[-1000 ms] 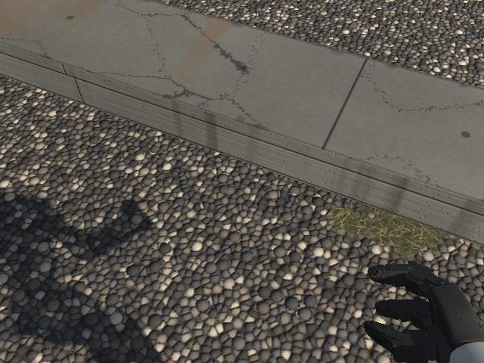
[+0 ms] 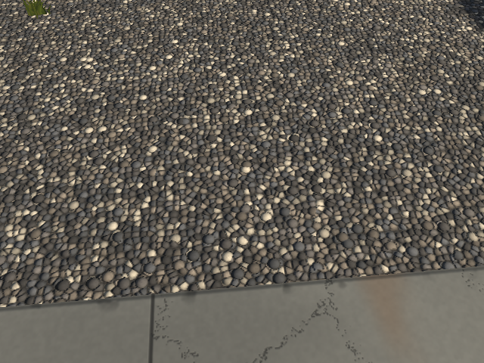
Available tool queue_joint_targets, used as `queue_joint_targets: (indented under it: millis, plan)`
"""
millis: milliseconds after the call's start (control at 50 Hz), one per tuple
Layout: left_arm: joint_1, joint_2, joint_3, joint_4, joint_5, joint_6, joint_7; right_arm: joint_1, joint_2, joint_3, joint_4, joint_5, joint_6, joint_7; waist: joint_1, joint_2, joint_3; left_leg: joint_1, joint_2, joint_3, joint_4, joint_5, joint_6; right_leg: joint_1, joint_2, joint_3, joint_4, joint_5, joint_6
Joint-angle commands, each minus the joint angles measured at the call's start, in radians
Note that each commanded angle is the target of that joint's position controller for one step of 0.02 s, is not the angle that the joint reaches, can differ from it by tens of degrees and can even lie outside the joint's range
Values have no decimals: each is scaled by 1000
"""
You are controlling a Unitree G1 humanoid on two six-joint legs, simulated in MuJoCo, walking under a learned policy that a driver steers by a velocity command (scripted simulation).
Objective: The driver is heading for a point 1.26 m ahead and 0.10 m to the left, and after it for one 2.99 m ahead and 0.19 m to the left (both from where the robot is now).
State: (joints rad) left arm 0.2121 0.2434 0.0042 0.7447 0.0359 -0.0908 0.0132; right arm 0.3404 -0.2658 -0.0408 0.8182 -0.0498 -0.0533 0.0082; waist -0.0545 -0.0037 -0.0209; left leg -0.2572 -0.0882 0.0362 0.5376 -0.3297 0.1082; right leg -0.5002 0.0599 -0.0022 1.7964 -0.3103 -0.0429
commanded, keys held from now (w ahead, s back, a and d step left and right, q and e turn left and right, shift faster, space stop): w+q+shift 0.18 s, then w+shift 0.68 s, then w+e+shift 0.14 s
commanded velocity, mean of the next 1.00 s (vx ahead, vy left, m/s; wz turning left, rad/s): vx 1.00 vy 0.00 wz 0.29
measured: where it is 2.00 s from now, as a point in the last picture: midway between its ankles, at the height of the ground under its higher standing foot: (174, 125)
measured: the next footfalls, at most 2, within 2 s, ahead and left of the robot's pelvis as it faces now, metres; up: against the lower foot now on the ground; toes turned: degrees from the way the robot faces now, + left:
right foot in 0.22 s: +0.40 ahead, -0.13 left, +0.18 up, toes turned +9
left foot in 0.60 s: +0.66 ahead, +0.13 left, +0.16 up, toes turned +16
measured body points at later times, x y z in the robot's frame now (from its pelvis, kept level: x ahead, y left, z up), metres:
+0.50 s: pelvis +0.49 +0.01 +0.18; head +0.50 +0.01 +0.63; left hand +0.32 +0.25 +0.06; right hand +0.82 -0.10 +0.19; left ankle +0.60 +0.16 -0.47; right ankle +0.36 -0.13 -0.54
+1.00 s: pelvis +1.01 +0.11 +0.03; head +1.02 +0.12 +0.48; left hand +1.01 +0.39 -0.10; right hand +1.13 -0.15 -0.09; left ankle +0.87 +0.20 -0.56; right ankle +1.02 +0.03 -0.68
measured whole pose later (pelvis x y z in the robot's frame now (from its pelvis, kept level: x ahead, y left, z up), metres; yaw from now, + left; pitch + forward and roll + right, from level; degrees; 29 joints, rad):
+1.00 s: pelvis +1.01 +0.11 +0.03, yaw +15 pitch +0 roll -3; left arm 0.30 0.25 0.03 0.89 0.06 -0.10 0.01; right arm 0.30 -0.27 -0.06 0.92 -0.04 -0.09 -0.02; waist -0.02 0.04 0.00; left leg -0.44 0.00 -0.09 1.43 -0.42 0.08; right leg -0.29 0.09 -0.07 0.65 -0.35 -0.08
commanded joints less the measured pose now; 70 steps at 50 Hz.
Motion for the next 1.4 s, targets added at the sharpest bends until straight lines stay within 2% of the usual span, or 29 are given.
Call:
queue_joint_targets:
  millis: [20,120,160,200,220,240,260,320,360,420,460,500,560,580,600,620,640,740,840,880,920,980,1000,1060,1140,1180,1200,1280,1400]
  plan:
    - [-227,-72,-57,-298,45,-38,-24,255,-109,-25,62,4,16,-35,46,-62,32,425,358,-565,-226,193,224,-891,-53,56,457,-169,-23]
    - [-536,-96,-115,-537,2,30,-9,126,-37,13,99,38,-30,-28,96,48,290,-381,216,-335,-729,153,168,-550,-156,-95,-53,-332,-37]
    - [-249,-60,-82,-426,-27,23,0,77,-125,-9,22,120,-48,-16,189,-14,-48,-551,169,-217,-603,1127,170,365,-39,-177,-304,-69,-42]
    - [188,79,14,-321,4,53,14,47,-413,-125,-8,107,-97,10,394,149,-420,-76,254,-238,-14,1878,115,513,2,-7,-533,-295,-53]
    - [352,202,65,-245,12,48,10,7,-360,-135,-7,87,-106,11,437,16,-482,-21,187,-232,394,1695,64,521,-67,188,-735,-508,-78]
    - [406,304,90,-167,8,40,8,-80,-158,-105,-79,85,-116,47,387,-407,-404,-222,-45,-226,895,550,30,493,-264,741,-1246,-640,-137]
    - [214,256,88,-149,-33,47,6,23,-13,-86,-123,36,-118,53,228,-462,-368,-489,-105,-305,1351,208,22,516,-398,1197,-1498,-479,-221]
    - [165,-15,38,61,-19,-8,-16,-195,227,20,-273,6,-77,16,75,-41,57,-855,20,-229,1567,78,84,292,-323,674,-1344,-220,-164]
    - [209,-128,15,146,3,-24,-24,-142,214,43,-274,32,-14,4,-2,10,110,-832,22,-235,1432,-12,80,176,-267,348,-1322,5,-79]
    - [2,-26,29,96,-15,-50,-24,-241,14,8,-321,60,31,1,-81,3,232,-411,37,-148,602,170,-9,-184,-137,-22,-1596,191,1]
    - [66,116,55,111,-61,-71,3,-186,-13,-3,-275,46,30,51,-77,-4,62,-39,34,5,339,465,-44,-111,-105,-124,-1705,171,-73]
    - [57,230,85,62,-30,-79,9,75,-34,-28,-158,32,31,57,-166,-38,-116,215,-3,76,448,499,-16,84,-157,-160,-1551,715,-95]
    - [50,219,90,48,-31,-68,9,179,-109,-68,-81,4,2,9,-209,-93,-149,272,27,58,202,544,50,326,-168,-129,-1051,805,-47]
    - [-64,229,100,22,-20,-39,21,364,-138,-82,-29,-4,-1,-5,-342,-58,-149,440,86,6,57,512,97,194,-147,-112,-593,799,-35]
    - [-172,151,97,-16,-3,-16,21,402,-157,-87,-1,-15,-11,-11,-373,93,-41,479,170,-96,-152,485,149,-49,-4,-79,-55,87,-35]
    - [-14,61,67,-80,-8,-22,-4,202,-175,-62,-32,-7,-25,-15,-94,209,17,620,227,-278,-40,465,100,-471,28,37,-34,-216,-45]
    - [86,65,41,-106,-14,-36,-26,36,-229,-71,-90,21,-31,-27,3,291,-5,461,328,-562,-251,140,145,-469,-34,78,-311,-141,-53]
    - [-151,155,54,-105,15,-9,-24,46,-80,-53,45,17,-141,-57,31,1,292,-235,147,-403,-205,-179,130,-59,-191,91,-1042,242,86]
    - [151,108,22,42,11,-34,-86,-53,-122,-62,76,57,-121,-61,186,-7,11,-347,49,-155,24,-86,71,692,-117,-64,-1270,790,67]
    - [485,193,64,171,39,-25,-54,-189,-184,-78,60,47,-81,-45,416,-240,-37,-342,-59,-10,710,-176,12,864,-142,-45,-1400,730,-50]
    - [492,196,49,166,51,-31,-28,-18,-37,-35,-26,90,-86,-35,207,-297,-90,-698,-37,-218,1004,-250,18,1092,-361,275,-1163,1003,-132]
    - [226,177,79,89,22,-3,22,-22,-88,-9,8,-35,-53,-25,106,52,-99,-793,181,-157,923,-70,-57,800,-489,779,-1481,44,-340]
    - [195,210,78,98,14,-19,26,-64,-92,-12,-35,-44,-49,-7,59,-64,7,-785,205,-198,898,-78,-94,616,-536,886,-1479,165,-392]
    - [194,150,70,141,-7,-25,20,-320,-52,17,-136,7,-39,16,28,68,224,-563,211,-118,480,-67,-147,148,-325,510,-1533,492,-268]
    - [140,202,108,129,-63,-15,-21,-8,-80,4,-23,31,-38,8,-99,0,7,352,20,19,68,519,-99,-64,-35,200,-1339,643,-91]
    - [147,152,103,105,-81,-19,-21,139,-155,-17,-4,-11,-48,-15,-168,47,-160,535,234,-112,48,895,-66,-35,36,140,-849,355,-13]
    - [260,55,90,66,-121,3,4,183,-219,-27,-41,-37,-52,-11,-106,256,-376,642,637,-439,92,1428,25,-72,101,59,-388,-360,14]
    - [216,85,106,64,-18,82,5,-84,-46,2,-94,21,-30,-28,15,183,-111,297,477,-270,-68,861,36,-230,-65,31,-409,-150,40]
    - [117,23,94,-24,-9,142,-32,-151,-57,-10,-78,34,-39,-41,114,149,-27,79,441,15,-201,788,40,-139,-109,-4,-687,37,40]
